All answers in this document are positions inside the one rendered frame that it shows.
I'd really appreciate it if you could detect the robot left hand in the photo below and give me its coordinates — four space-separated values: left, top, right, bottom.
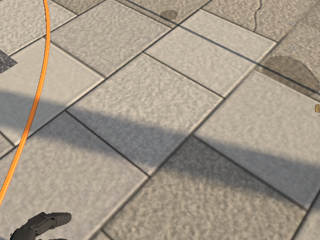
10 212 72 240

